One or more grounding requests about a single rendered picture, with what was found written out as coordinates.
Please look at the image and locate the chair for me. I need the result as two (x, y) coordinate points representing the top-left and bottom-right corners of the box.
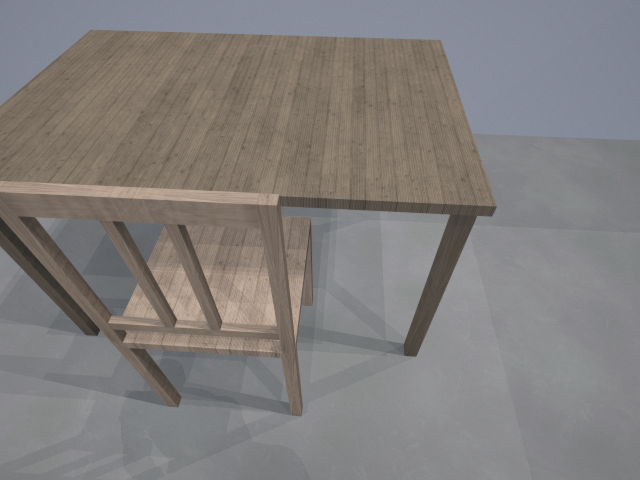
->
(0, 181), (313, 416)

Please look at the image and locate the table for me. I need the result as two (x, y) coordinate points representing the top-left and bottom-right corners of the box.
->
(0, 30), (497, 357)

